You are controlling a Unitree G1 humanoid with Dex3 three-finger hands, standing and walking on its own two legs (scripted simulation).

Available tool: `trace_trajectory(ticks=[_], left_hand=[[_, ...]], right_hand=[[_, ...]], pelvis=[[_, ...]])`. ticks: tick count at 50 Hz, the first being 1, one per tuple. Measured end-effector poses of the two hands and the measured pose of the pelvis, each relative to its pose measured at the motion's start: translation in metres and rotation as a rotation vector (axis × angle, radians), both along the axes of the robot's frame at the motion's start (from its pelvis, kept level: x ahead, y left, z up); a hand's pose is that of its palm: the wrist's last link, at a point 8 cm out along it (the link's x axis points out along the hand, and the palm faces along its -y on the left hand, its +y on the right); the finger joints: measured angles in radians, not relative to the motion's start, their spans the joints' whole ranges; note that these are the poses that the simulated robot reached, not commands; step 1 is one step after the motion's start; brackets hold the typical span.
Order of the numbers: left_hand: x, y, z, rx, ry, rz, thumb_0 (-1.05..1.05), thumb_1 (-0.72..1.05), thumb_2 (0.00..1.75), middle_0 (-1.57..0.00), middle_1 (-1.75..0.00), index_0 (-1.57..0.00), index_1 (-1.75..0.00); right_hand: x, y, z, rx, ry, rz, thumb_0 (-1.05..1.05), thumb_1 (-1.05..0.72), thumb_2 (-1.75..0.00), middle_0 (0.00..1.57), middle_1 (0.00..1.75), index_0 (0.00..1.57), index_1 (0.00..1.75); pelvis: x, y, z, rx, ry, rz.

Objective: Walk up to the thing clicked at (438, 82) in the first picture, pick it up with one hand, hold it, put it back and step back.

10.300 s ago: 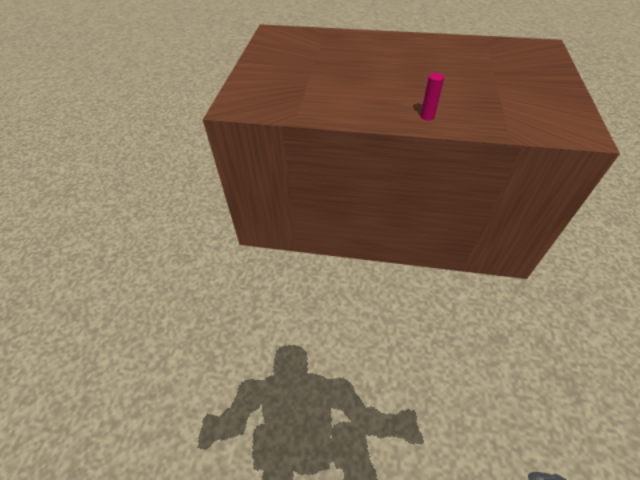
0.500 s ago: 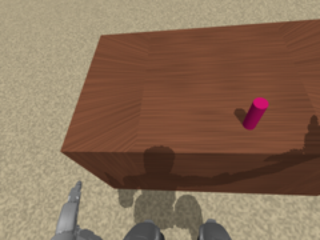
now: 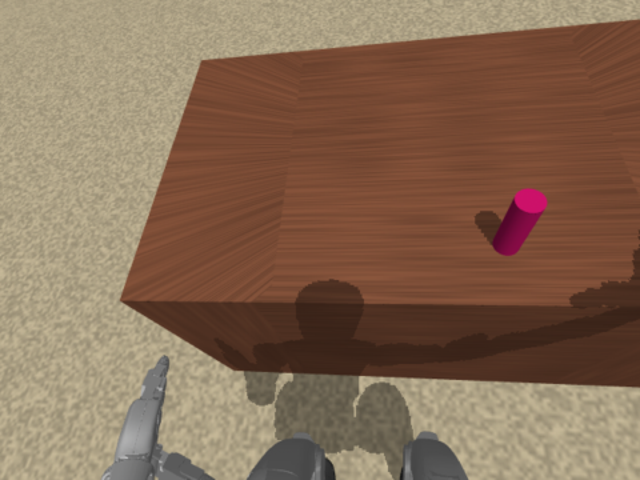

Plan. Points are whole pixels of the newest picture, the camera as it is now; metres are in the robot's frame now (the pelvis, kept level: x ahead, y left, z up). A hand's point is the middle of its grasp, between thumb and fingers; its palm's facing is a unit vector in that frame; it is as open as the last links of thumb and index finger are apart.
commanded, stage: approach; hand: right
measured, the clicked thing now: (517, 224) +0.46 -0.23 -0.06
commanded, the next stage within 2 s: close in in 0.46 s
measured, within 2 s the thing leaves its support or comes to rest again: neither
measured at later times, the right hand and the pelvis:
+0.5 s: hand (619, 256) +0.40 -0.34 -0.04, palm faces +0.23 +0.97 +0.08, open 17.7 cm; pelvis -0.01 -0.01 -0.04, yaw +1 degrees
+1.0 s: hand (534, 229) +0.46 -0.25 -0.07, palm faces +0.23 +0.97 +0.04, open 17.7 cm; pelvis -0.04 +0.00 -0.07, yaw +3 degrees
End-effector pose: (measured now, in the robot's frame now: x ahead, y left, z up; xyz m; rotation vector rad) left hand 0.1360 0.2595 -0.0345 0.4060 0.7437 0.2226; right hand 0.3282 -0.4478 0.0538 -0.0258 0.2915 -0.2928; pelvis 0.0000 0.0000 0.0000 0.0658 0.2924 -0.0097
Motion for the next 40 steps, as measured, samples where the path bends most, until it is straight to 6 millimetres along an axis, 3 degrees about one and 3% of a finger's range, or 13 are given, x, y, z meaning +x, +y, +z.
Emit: trace_trajectory(ticks=[9, 14, 21, 28, 33, 40], left_hand=[[0.004, -0.008, -0.001, -0.002, 0.005, -0.018, -0.01, -0.54, 0.05, -0.06, -0.05, -0.05, -0.06], [0.011, -0.02, -0.006, -0.024, -0.016, -0.05, -0.01, -0.55, 0.06, -0.07, -0.06, -0.05, -0.06], [0.015, -0.014, -0.001, 0.027, -0.095, -0.069, -0.01, -0.56, 0.06, -0.07, -0.06, -0.06, -0.07], [-0.008, -0.003, 0.004, 0.115, -0.108, -0.069, -0.01, -0.54, 0.05, -0.07, -0.06, -0.06, -0.07], [-0.024, 0.009, -0.001, 0.175, -0.088, -0.044, -0.01, -0.53, 0.04, -0.07, -0.06, -0.07, -0.06], [-0.031, 0.011, -0.005, 0.178, -0.114, -0.041, -0.01, -0.53, 0.04, -0.07, -0.06, -0.07, -0.05]], right_hand=[[0.005, -0.007, 0.007, -0.005, -0.068, -0.012, -0.02, 0.61, -0.06, 0.02, 0.07, 0.04, 0.07], [0.011, 0.001, -0.007, 0.012, -0.109, 0.006, -0.01, 0.61, -0.06, 0.02, 0.07, 0.04, 0.07], [0.028, 0.037, -0.057, 0.078, -0.187, 0.038, -0.01, 0.61, -0.07, 0.01, 0.07, 0.04, 0.07], [0.046, 0.082, -0.12, 0.103, -0.197, 0.062, -0.01, 0.61, -0.07, 0.02, 0.07, 0.04, 0.06], [0.065, 0.094, -0.127, 0.036, -0.275, 0.062, -0.02, 0.61, -0.06, 0.02, 0.06, 0.04, 0.06], [0.09, 0.115, -0.126, 0.034, -0.265, 0.072, -0.02, 0.61, -0.07, 0.02, 0.06, 0.04, 0.06]], pelvis=[[0.001, -0.003, -0.001, 0.005, 0.009, 0.001], [0.0, -0.005, -0.007, 0.006, 0.034, 0.0], [-0.007, -0.007, -0.025, 0.01, 0.072, 0.01], [-0.021, -0.003, -0.049, 0.019, 0.113, 0.022], [-0.032, -0.001, -0.065, 0.028, 0.136, 0.028], [-0.04, -0.002, -0.077, 0.041, 0.161, 0.029]])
